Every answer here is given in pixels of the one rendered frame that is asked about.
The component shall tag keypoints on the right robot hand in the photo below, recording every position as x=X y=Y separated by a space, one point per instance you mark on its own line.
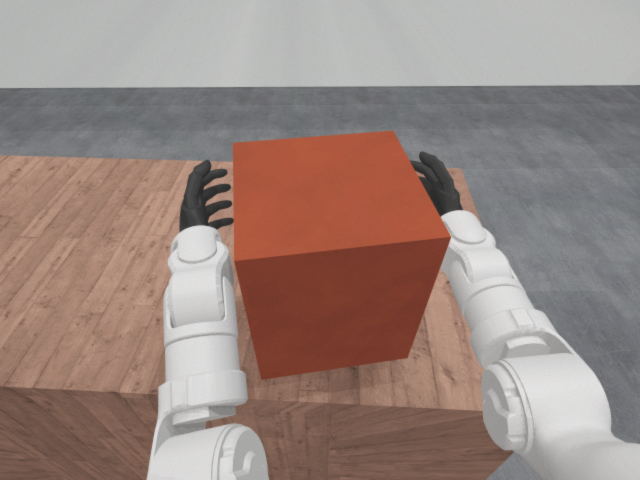
x=438 y=183

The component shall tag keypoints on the pedestal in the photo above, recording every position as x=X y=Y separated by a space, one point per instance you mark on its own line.
x=84 y=248

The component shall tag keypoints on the robot left upper arm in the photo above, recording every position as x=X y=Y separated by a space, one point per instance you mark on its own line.
x=228 y=452

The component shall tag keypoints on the left robot hand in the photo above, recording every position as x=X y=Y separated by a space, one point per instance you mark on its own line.
x=193 y=210

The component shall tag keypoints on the robot right forearm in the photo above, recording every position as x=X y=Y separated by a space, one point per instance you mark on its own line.
x=501 y=318

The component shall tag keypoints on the robot right upper arm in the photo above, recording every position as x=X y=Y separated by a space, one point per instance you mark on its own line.
x=551 y=411

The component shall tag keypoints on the carton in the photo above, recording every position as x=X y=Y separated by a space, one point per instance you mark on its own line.
x=337 y=246

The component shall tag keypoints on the robot left forearm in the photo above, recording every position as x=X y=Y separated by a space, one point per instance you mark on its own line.
x=202 y=370

